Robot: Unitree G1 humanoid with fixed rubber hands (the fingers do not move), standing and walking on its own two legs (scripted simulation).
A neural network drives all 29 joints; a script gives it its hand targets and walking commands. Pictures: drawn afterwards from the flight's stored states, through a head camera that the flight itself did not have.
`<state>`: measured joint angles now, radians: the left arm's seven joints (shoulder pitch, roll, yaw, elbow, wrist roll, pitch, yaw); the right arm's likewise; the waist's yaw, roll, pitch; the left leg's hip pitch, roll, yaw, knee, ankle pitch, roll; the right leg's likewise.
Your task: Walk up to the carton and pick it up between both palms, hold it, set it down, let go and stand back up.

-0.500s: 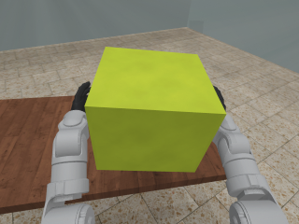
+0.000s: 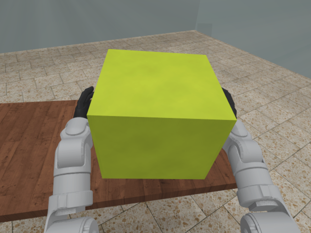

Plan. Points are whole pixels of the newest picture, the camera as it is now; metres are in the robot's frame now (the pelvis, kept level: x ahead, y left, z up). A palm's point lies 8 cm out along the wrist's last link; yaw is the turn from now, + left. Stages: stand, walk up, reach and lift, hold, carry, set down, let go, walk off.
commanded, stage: hold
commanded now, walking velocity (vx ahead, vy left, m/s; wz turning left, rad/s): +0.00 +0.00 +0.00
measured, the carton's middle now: (156, 113) +0.38 +0.01 +0.16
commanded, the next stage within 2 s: none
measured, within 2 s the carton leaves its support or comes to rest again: neither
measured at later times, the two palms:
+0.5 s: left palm (83, 119) +0.34 +0.19 +0.17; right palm (226, 119) +0.36 -0.17 +0.17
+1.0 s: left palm (86, 114) +0.36 +0.18 +0.18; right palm (227, 120) +0.36 -0.17 +0.17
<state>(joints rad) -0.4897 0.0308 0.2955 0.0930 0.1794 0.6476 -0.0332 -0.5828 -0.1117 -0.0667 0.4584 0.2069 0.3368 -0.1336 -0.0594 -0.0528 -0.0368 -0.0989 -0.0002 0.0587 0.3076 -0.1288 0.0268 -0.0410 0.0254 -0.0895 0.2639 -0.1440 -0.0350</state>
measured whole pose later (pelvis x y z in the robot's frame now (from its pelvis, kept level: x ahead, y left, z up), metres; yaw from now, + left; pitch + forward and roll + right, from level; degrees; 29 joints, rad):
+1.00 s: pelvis +0.00 +0.00 +0.00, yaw +0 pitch -5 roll +0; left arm -0.53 0.04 0.30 0.11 0.18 0.67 -0.04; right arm -0.59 -0.10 -0.09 0.47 0.18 0.34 -0.13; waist -0.07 -0.04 -0.03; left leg -0.10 0.00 0.06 0.30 -0.13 0.03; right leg -0.04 0.02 -0.09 0.27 -0.15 -0.03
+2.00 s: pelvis +0.00 +0.00 +0.00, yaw +0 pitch -5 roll -1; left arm -0.49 0.03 0.29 0.08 0.18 0.65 -0.03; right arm -0.58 -0.11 -0.06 0.45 0.21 0.33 -0.13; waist -0.06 -0.05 -0.03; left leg -0.10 0.00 0.05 0.31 -0.13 0.03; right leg -0.04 0.03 -0.09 0.26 -0.14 -0.04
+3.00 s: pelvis +0.00 +0.00 +0.00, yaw +1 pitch -4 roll -1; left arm -0.46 0.03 0.29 0.04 0.17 0.68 -0.03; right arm -0.56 -0.10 -0.07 0.41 0.21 0.36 -0.13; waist -0.06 -0.05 -0.04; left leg -0.11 0.00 0.05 0.31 -0.13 0.02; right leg -0.05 0.03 -0.10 0.27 -0.15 -0.04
